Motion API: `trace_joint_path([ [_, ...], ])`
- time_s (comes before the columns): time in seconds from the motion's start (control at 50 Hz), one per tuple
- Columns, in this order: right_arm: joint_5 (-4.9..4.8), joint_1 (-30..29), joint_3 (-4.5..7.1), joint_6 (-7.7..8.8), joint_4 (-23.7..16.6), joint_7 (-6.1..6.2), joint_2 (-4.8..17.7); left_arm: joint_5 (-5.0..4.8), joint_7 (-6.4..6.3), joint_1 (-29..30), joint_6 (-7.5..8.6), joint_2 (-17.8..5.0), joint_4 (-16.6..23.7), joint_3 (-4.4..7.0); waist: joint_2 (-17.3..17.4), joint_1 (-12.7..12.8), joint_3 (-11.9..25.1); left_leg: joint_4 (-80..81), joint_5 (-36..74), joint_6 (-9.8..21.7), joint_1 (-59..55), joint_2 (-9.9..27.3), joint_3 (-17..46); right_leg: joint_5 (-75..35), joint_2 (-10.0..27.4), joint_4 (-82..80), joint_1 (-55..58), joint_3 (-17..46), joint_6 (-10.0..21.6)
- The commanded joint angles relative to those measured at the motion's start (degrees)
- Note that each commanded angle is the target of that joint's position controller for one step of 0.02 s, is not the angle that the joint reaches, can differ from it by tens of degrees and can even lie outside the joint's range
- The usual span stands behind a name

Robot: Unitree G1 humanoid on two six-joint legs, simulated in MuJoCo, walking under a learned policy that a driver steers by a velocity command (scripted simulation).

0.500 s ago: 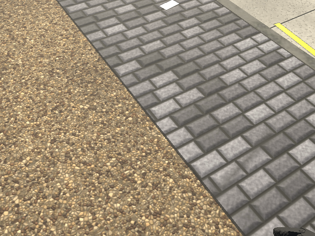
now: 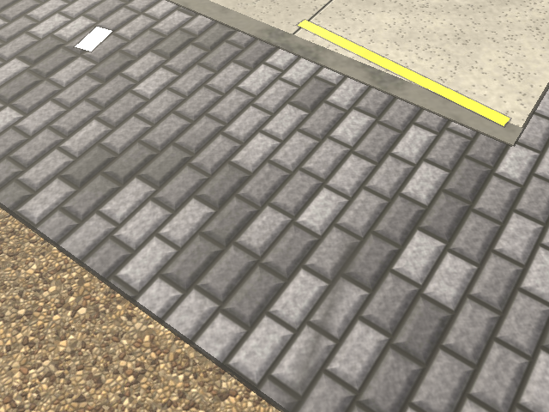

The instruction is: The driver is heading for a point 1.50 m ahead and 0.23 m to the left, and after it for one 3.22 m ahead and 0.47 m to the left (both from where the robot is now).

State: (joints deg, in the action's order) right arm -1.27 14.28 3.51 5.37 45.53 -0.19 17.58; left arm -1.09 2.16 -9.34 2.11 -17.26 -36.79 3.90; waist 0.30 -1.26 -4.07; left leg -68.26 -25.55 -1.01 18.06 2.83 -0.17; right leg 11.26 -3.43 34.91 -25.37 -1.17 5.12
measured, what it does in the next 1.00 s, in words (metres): walks ahead: left foot, then right foot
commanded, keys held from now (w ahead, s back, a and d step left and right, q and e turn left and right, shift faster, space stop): w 0.82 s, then w+q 0.18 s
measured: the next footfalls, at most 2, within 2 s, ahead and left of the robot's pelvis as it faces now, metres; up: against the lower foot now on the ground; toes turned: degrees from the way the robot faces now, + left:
left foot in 0.42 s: +0.42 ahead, +0.14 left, +0.00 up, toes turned -3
right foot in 0.94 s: +0.70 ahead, -0.12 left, +0.00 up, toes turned -4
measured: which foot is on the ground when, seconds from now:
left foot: up 0.00-0.40, down 0.42-0.96, up 0.98-1.00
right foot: down 0.00-0.44, up 0.46-0.92, down 0.94-1.00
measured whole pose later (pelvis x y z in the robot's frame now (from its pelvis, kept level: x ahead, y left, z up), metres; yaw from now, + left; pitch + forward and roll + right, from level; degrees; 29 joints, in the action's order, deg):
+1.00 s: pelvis +0.56 +0.00 +0.00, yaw -1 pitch +2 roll +0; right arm -1.3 22.3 2.7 2.8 51.4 0.0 17.3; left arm 0.3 1.6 -2.9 5.5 -14.6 -38.5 2.1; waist 0.9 -3.8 -1.9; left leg -49.6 -27.9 1.2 9.8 -0.5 3.5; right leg 7.7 0.7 32.2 -26.9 -2.2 2.3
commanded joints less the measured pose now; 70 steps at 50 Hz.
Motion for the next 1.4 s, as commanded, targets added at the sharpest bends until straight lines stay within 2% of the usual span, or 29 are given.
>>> trace_joint_path([
  [0.02,1.08,-2.4,1.41,2.3,-5.6,0.13,7.7,0.97,-0.72,-4.8,1.37,-5.8,2.6,1.61,-2.4,2.3,9.1,1.1,6.3,1.1,21.5,4.7,4.9,-8.6,16.1,-18.8,23.8,24.9,11.6],
  [0.12,1.85,-3.8,0.46,-0.24,-5.6,0.07,3.9,1.05,-1.71,-5.2,2.32,-7.4,0.7,1.71,-2.3,1.1,5.5,13.0,15.4,-1.9,17.7,4.8,2.8,-18.8,13.7,-23.7,14.1,15.3,11.5],
  [0.2,1.36,-11.1,-0.36,0.04,-6.8,-0.59,2.4,0.58,-2.25,-7.7,2.25,-7.7,-1.5,1.64,-3.3,4.2,3.0,29.0,31.0,-2.0,15.1,2.6,1.8,-12.3,10.8,-24.7,13.5,10.1,8.0],
  [0.3,0.62,-17.2,-0.3,0.75,-8.9,-1.87,3.3,0.11,-2.17,-12.3,1.77,-8.5,-4.8,1.9,-3.9,6.5,0.4,37.2,30.5,0.2,16.9,1.0,2.2,-9.4,14.7,-22.2,21.1,12.8,7.4],
  [0.36,0.71,-15.5,0.11,1.12,-9.0,-2.43,4.4,0.09,-2.52,-12.8,0.98,-9.1,-5.9,2.25,-5.4,4.9,1.0,39.6,23.6,2.7,14.7,0.0,1.6,-16.3,16.8,-18.3,26.2,14.1,5.9],
  [0.4,0.94,-6.2,1.58,1.31,-6.5,-2.01,6.9,0.22,-2.65,-11.3,0.48,-8.7,-5.9,1.99,-5.2,-0.3,6.8,41.9,22.7,5.4,0.9,-2.8,-1.4,-32.1,13.4,-7.4,25.8,11.2,3.7],
  [0.42,1.53,3.1,2.55,1.36,-4.7,-1.63,9.8,0.93,-2.8,-11.1,0.42,-6.5,-5.0,0.97,-2.9,-4.4,14.9,39.1,25.3,8.7,-14.7,2.7,3.8,-27.7,10.4,5.8,18.6,8.6,1.7],
  [0.44,2.19,9.6,3.96,0.97,-3.5,-1.44,15.2,0.67,-2.58,-18.3,1.33,-1.8,-4.0,-0.5,10.4,-3.2,24.1,41.0,16.2,17.7,-37.5,16.4,27.9,-4.4,1.5,28.2,-3.5,4.2,-3.3],
  [0.46,0.86,11.8,2.97,0.68,-2.3,-1.85,11.1,0.2,-2.43,-16.9,2.21,-3.2,-4.3,-0.55,14.9,-4.7,25.6,50.2,4.0,19.6,-40.5,19.2,43.0,21.8,-0.9,36.2,-13.7,9.3,-3.8],
  [0.48,0.35,8.1,1.93,0.51,-2.7,-1.68,8.3,-1.0,-2.12,-11.6,2.65,-7.6,-3.2,0.62,9.4,-4.9,16.3,51.7,-2.2,16.7,-33.9,17.9,36.7,18.8,2.8,39.9,-19.0,10.1,-3.2],
  [0.52,1.3,1.1,0.87,-0.03,-3.8,-1.48,5.6,-0.09,-2.12,-5.3,2.87,-7.2,-1.7,0.58,3.1,-2.2,6.3,54.5,5.2,14.4,-18.5,13.5,24.7,10.1,7.7,34.3,-17.7,6.4,-3.1],
  [0.54,1.85,-0.6,0.4,0.2,-4.0,-1.47,4.5,0.43,-2.18,-5.9,2.55,-6.7,-1.9,0.84,4.1,-0.4,4.9,56.0,10.0,13.8,-13.7,11.7,21.3,7.2,9.6,31.2,-14.4,6.6,-3.3],
  [0.62,1.39,-0.9,0.69,0.97,-2.8,-1.25,5.7,0.79,-2.43,-7.0,1.34,-3.6,-2.6,0.26,4.4,1.7,3.9,60.2,21.9,15.1,-8.1,9.6,13.2,1.6,10.9,24.3,-11.7,5.0,-5.4],
  [0.72,0.75,2.4,1.03,0.25,-0.7,-0.36,7.4,0.87,-1.9,2.1,2.21,-1.5,-0.6,-0.63,3.0,-1.2,2.1,61.0,28.5,12.9,-9.6,6.8,5.3,-13.8,9.8,6.1,-11.2,3.0,-6.4],
  [0.8,0.22,7.2,1.22,-0.69,1.8,-0.14,8.3,0.23,-0.73,9.2,2.91,-1.2,1.4,-0.96,2.8,-4.0,0.5,59.7,27.4,12.5,-14.2,8.6,5.1,-17.1,8.0,-2.1,-10.2,2.0,-5.8],
  [0.86,-0.12,8.8,1.51,-1.86,3.2,0.22,8.7,0.23,0.15,11.7,3.44,-2.3,2.9,-0.64,3.1,-3.3,-0.2,55.9,31.1,11.7,-19.5,11.2,7.5,-11.7,7.1,-5.7,-10.5,2.9,-4.1],
  [0.9,-0.19,7.7,1.92,-2.44,3.3,0.56,9.9,0.41,0.22,7.6,3.82,-4.1,2.1,0.15,4.3,-0.3,2.0,51.0,39.1,10.6,-20.7,11.3,8.6,-7.5,5.4,-7.5,-3.7,2.1,-2.7],
  [0.92,-0.18,6.3,1.8,-2.65,3.0,0.64,9.8,0.59,-0.1,1.1,3.98,-5.9,0.3,1.19,4.0,3.6,6.0,43.9,45.9,9.4,-18.9,9.1,7.1,-8.3,4.1,-9.5,6.2,0.7,-1.4],
  [0.94,0.52,6.0,0.86,-2.54,2.2,0.64,7.4,1.23,-0.7,-8.3,3.99,-9.0,-2.0,2.5,2.7,7.7,13.7,31.8,42.1,7.5,-11.5,5.9,5.2,-10.3,7.7,-6.7,22.5,3.4,1.1],
  [0.96,1.3,10.6,-0.97,-1.67,0.3,0.41,1.5,2.41,-1.36,-15.8,3.64,-14.8,-2.8,3.87,-8.6,7.8,23.9,9.9,20.1,3.5,9.4,-1.9,1.2,-7.8,22.9,-5.7,46.3,23.4,7.7],
  [0.98,0.17,12.8,-1.29,-0.7,1.0,0.14,1.4,1.68,-1.28,-17.4,3.12,-12.1,-3.6,3.26,-16.7,7.8,29.8,-1.7,-8.1,2.3,19.9,-5.5,6.0,1.5,28.8,-13.7,50.8,41.0,12.3],
  [1.0,-1.33,8.4,0.47,-0.37,0.5,0.01,7.4,1.25,-1.45,-14.2,2.93,-8.1,-3.3,2.0,-10.5,8.3,20.3,-6.1,-5.7,2.6,25.0,-1.9,8.2,7.1,26.5,-15.9,43.8,34.6,9.5],
  [1.04,-0.92,2.2,0.78,-0.67,-1.0,0.17,6.8,1.19,-1.56,-7.0,3.03,-4.6,-3.5,0.85,-5.7,5.4,8.9,-2.5,3.3,2.4,24.0,2.6,5.6,3.5,22.0,-20.0,28.1,21.1,6.4],
  [1.06,-0.44,2.5,1.19,-1.42,-0.8,0.34,6.2,1.44,-1.43,-4.3,3.51,-3.0,-3.6,0.43,-6.5,3.5,6.3,0.2,6.3,2.2,21.3,4.2,6.1,0.3,20.0,-22.3,22.7,16.4,5.5],
  [1.1,-0.58,4.9,0.93,-3.02,-0.2,0.34,3.3,1.76,-1.29,-1.8,4.33,-2.8,-4.3,0.66,-6.8,1.1,4.6,1.6,9.1,1.5,16.9,5.1,5.8,-4.4,18.9,-25.9,16.7,10.4,5.6],
  [1.16,-0.17,2.5,1.02,-4.18,-1.8,0.54,2.3,2.07,-1.65,-1.4,5.02,-4.3,-5.9,1.37,-4.6,0.3,2.4,6.1,14.9,0.4,19.9,5.6,6.4,-10.8,19.0,-28.0,15.6,3.6,6.2],
  [1.28,0.18,-7.9,0.11,-3.37,-5.4,-1.65,0.4,1.47,-2.83,-4.3,3.98,-7.3,-8.4,2.3,-2.4,3.9,-0.2,25.5,28.8,1.3,18.8,4.2,1.3,-14.0,17.9,-28.6,19.8,-6.7,4.4],
  [1.36,0.14,-12.7,0.28,-3.6,-8.5,-2.76,1.3,0.14,-2.92,-7.0,2.33,-9.0,-10.2,3.12,-2.4,4.9,-1.7,30.9,23.7,3.8,20.9,3.2,-0.9,-18.8,20.5,-25.0,28.6,-8.8,3.1],
  [1.4,0.25,-11.4,1.05,-3.85,-9.4,-3.06,2.8,-0.41,-3.1,-6.2,1.45,-10.6,-10.3,3.59,-3.8,3.0,0.4,31.6,17.8,5.8,16.6,0.3,-3.8,-34.6,20.8,-18.8,31.2,-10.4,1.8],
])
